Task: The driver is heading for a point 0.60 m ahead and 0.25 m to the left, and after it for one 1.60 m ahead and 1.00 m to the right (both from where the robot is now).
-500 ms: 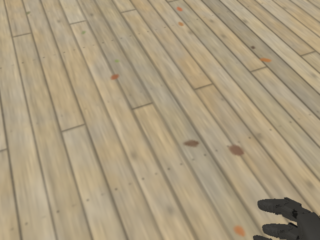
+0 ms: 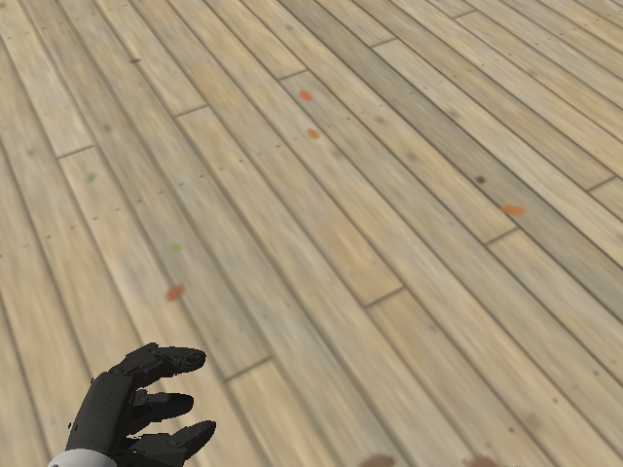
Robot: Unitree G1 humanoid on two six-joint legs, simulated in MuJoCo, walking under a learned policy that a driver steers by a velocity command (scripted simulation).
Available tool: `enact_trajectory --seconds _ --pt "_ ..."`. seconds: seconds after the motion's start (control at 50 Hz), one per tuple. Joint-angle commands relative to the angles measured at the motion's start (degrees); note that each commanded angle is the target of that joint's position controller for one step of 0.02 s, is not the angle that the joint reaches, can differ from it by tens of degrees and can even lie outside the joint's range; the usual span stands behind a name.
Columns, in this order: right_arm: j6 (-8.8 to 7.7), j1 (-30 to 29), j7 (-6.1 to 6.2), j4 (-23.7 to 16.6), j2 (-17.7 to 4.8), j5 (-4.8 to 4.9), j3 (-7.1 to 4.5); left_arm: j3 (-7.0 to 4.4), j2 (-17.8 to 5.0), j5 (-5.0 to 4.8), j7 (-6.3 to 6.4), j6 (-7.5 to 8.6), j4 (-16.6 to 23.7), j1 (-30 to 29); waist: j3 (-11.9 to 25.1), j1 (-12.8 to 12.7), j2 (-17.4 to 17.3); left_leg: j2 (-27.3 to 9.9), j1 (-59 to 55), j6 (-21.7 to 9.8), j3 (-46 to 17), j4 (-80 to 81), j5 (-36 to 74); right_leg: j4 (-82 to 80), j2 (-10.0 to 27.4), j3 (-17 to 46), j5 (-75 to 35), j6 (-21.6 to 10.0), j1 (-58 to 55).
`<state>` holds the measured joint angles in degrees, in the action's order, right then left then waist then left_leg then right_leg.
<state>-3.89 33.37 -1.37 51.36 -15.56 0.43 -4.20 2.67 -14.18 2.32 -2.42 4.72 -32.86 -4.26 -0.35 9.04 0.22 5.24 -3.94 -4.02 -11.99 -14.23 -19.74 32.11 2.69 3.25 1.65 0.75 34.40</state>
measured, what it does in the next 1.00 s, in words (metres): walks ahead, turning left: right foot, then left foot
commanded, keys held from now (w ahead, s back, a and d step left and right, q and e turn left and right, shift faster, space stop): w+q+shift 0.48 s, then e+shift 0.52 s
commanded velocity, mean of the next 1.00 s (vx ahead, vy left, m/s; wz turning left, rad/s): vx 0.69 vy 0.00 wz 0.32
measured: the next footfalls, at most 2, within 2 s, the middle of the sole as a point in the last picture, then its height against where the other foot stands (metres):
right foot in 0.04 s outside the picture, level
left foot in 0.48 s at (212, 426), level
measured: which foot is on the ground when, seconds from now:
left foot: down 0.00-0.06, up 0.08-0.46, down 0.48-0.88, up 0.90-1.00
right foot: up 0.00-0.02, down 0.04-0.48, up 0.50-0.86, down 0.88-1.00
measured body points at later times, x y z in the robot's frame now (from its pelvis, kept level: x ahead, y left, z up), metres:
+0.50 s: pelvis +0.46 +0.07 -0.04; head +0.48 +0.08 +0.41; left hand +0.30 +0.30 -0.17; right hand +0.78 -0.06 -0.10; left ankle +0.56 +0.13 -0.74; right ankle +0.24 -0.15 -0.65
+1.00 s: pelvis +0.77 +0.17 -0.02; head +0.81 +0.18 +0.43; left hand +0.70 +0.45 -0.14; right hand +1.02 +0.01 -0.13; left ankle +0.65 +0.25 -0.63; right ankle +0.89 +0.19 -0.73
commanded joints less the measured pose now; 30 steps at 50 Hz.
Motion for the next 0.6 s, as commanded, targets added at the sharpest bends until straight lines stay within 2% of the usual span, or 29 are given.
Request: enact_trajectory --seconds 0.02,0.04,0.06,0.08,0.1,0.12,0.14,0.16,0.18,0.22,0.26,0.3,0.34,0.36,0.4,0.42,0.44,0.46,0.48,0.5,0.52,0.54,0.56,0.58,0.6 --pt "-0.86 -5.76 0.41 -4.96 -12.89 0.1 -2.99 -4.13 -9.62 0.06 1.88 0.81 -0.22 9.59 4.8 -11.04 -1.32 -8.27 14.43 -4.41 -6.39 -12.84 41.85 -3.42 -4.95 -4.07 5.02 -1.43 -28.54" --pt "-1.04 -7.37 0.17 -5.53 -13.08 0.18 -3.09 -5.25 -11.6 0.51 2.93 1.15 -2.22 18.76 10.01 -15.87 -0.67 -5.77 21.07 -3.16 -4.93 -26.59 38.38 -2.24 -1.12 -1.35 8.17 -2.72 -41.04" --pt "-1.74 -8.93 0.38 -7.51 -7.78 0.07 -1.66 -7.01 -16.24 1.71 4.29 1.16 -3.21 31.52 18.97 -20.75 5.36 -3.09 29.33 -2.95 -0.78 -45.31 19.62 -3.85 13.45 13.38 29.12 -4.95 -53.84" --pt "-1.43 -4.92 0.57 -10.92 -2.9 2.16 -0.12 -7.76 -19.59 2.14 4.13 0.51 -3.27 29.2 25.22 -15.46 20.75 1.02 43.48 -2.04 4.61 -60.41 -7.56 -15.55 25.74 43.47 46.17 -9.98 -60.3" --pt "-0.25 -7.8 1.12 -9.53 -5.84 0.51 -0.13 -7.64 -15.0 1.63 4.02 -0.07 -2.88 24.32 16.04 -14.31 13.04 -4.44 50.69 -2.59 6.23 -65.22 -2.55 -17.2 23.91 42.67 48.26 -10.95 -53.23" --pt "0.37 -12.91 0.75 -9.5 -6.7 -0.7 -0.31 -6.48 -9.73 1.12 3.77 0.04 -2.86 21.75 8.69 -14.67 5.85 -6.63 51.76 -2.43 7.26 -63.84 1.25 -16.22 20.92 32.01 39.02 -10.17 -46.81" --pt "0.84 -15.85 0.11 -9.76 -5.98 -1.17 -0.25 -5.98 -7.55 1.17 3.43 0.26 -4.24 21.61 3.53 -13.96 1.88 -8.29 50.52 -1.93 7.49 -61.63 2.73 -17.09 18.47 23.3 26.22 -9.52 -40.42" --pt "1.53 -18.13 -0.63 -10.51 -5.04 -1.92 -0.22 -5.76 -6.8 1.02 3.48 0.57 -5.72 22.07 0.94 -12.82 2.01 -9.49 49.57 -1.68 7.44 -60.01 2.91 -18.21 15.72 16.59 19.03 -8.13 -36.54" --pt "2.46 -17.91 -1.31 -11.24 -3.74 -2.23 0.1 -5.72 -6.66 0.56 3.4 1.1 -7.1 22.86 -0.16 -11.32 5.27 -10.4 49.26 -1.16 7.7 -59.43 2.76 -18.7 15.43 12.44 14.2 -7.73 -34.48" --pt "3.85 -22.18 -2.09 -13.79 -2.35 -2.32 0.67 -5.53 -5.13 -0.92 2.66 2.1 -9.54 24.52 -1.95 -10.22 5.58 -11.89 52.02 -0.92 8.47 -58.65 3.43 -20.07 14.78 5.38 3.47 -6.62 -33.69" --pt "4.12 -26.66 -2.95 -16.9 -2.34 -2.48 1.23 -5.58 -5.34 -1.17 2.46 2.71 -10.49 23.56 -2.79 -8.84 4.96 -12.24 52.95 -0.92 9.71 -55.61 8.64 -22.09 13.67 -1.76 -4.16 -5.71 -32.35" --pt "3.93 -30.11 -3.81 -18.94 -2.81 -2.24 1.85 -5.81 -6.45 -1.03 2.62 3.06 -10.91 20.71 -4.82 -7.23 4.59 -11.76 49.24 -1.18 11.78 -46.99 15.48 -24.55 10.97 -9.78 -7.69 -4.4 -28.74" --pt "3.85 -33.89 -4.76 -19.9 -3.14 -2.17 2.42 -6.12 -8.13 -1.07 2.78 3.13 -11.92 21.46 -6.86 -7.58 1.96 -9.47 41.51 -2.7 17.58 -35.82 20.77 -26.92 8.6 -16.2 -13.91 -3.2 -26.48" --pt "3.78 -35.03 -4.92 -19.89 -3.15 -2.06 2.6 -6.29 -9.23 -1.09 2.89 3.13 -12.55 23.24 -6.87 -8.1 1.31 -7.28 37.57 -3.77 20.64 -32.42 21.61 -25.65 7.99 -18.11 -24.7 -2.71 -27.41" --pt "3.61 -31.88 -4.42 -18.65 -4.99 -1.97 2.15 -7.13 -12.99 -1.08 3.36 2.35 -12.59 25.62 -3.36 -5.83 3.57 -2.66 30.83 -5.74 23.67 -29.99 18.67 -16.9 9.26 -19.0 -51.27 -2.04 -33.42" --pt "3.46 -26.65 -3.95 -17.23 -6.65 -1.93 1.5 -7.68 -15.1 -0.9 3.71 1.42 -12.15 25.26 0.22 -2.41 5.08 -0.91 24.84 -6.85 23.56 -29.66 15.87 -8.64 10.54 -18.7 -59.13 -1.96 -34.92" --pt "3.33 -17.18 -3.27 -14.58 -8.8 -1.94 0.38 -8.17 -16.75 -0.65 3.97 0.32 -11.38 23.5 4.96 2.53 6.01 0.64 14.53 -8.25 22.31 -29.84 12.78 3.79 11.82 -17.84 -62.86 -2.54 -33.16" --pt "3.18 -4.59 -2.14 -10.44 -11.64 -2.09 -1.31 -8.21 -16.78 -0.34 3.89 -0.49 -10.08 21.39 10.47 7.67 4.33 1.42 -1.35 -10.38 18.66 -26.58 10.79 21.44 11.75 -16.69 -55.72 -2.82 -25.48" --pt "3.55 -4.69 -0.45 -8.86 -14.58 -1.47 -2.88 -7.49 -12.62 0.56 2.9 -0.73 -10.51 22.71 8.58 4.48 -3.79 -2.34 -10.02 -12.01 10.99 -23.95 5.96 42.84 3.31 -16.1 -2.66 -1.54 -11.59" --pt "4.37 -11.99 0.08 -12.22 -21.19 -3.4 -3.66 -5.56 -6.33 -0.3 2.71 -0.16 -5.39 30.11 13.57 -5.78 -16.51 -18.89 -21.97 -19.98 -18.66 -19.34 20.34 65.26 -2.93 -10.98 30.54 1.3 8.21" --pt "4.62 -9.52 0.76 -14.49 -19.05 -2.61 -3.66 -5.52 -10.32 -1.02 3.08 1.02 -2.77 23.73 20.46 -0.58 -6.56 -22.97 -23.28 -22.01 -29.44 -7.88 16.98 66.13 -2.2 -1.24 23.96 0.81 14.1" --pt "3.98 -12.35 1.66 -13.23 -16.17 -2.17 -2.82 -5.12 -10.42 -1.73 3.26 1.38 -3.56 22.21 11.5 -3.55 -0.23 -23.55 -13.35 -19.38 -24.27 -4.4 22.6 60.95 0.83 -1.47 18.99 0.53 13.87" --pt "3.15 -15.97 2.0 -12.55 -12.38 -2.13 -1.52 -4.84 -9.84 -1.8 3.42 1.03 -5.38 23.66 3.8 -7.74 4.05 -22.3 -0.74 -17.01 -16.67 -4.63 35.11 55.59 3.09 -2.55 17.67 0.56 8.68" --pt "1.99 -17.78 1.92 -12.28 -10.01 -1.89 -0.47 -4.52 -8.63 -1.24 3.36 -0.07 -6.75 25.17 1.47 -10.16 5.42 -21.14 8.2 -15.74 -10.52 -5.3 45.74 51.87 4.05 -1.76 19.29 0.53 2.77" --pt "0.86 -18.34 1.62 -11.74 -7.98 -1.27 0.39 -4.46 -7.81 -0.86 3.13 -1.66 -8.4 27.49 0.0 -11.97 5.88 -19.48 15.6 -13.72 -4.33 -3.89 51.54 46.8 4.69 -1.1 20.12 0.59 -3.81"
Over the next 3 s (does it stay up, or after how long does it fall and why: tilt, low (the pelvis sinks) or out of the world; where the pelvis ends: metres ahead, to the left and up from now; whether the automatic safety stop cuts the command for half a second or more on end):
stays up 1.26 -0.54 0.00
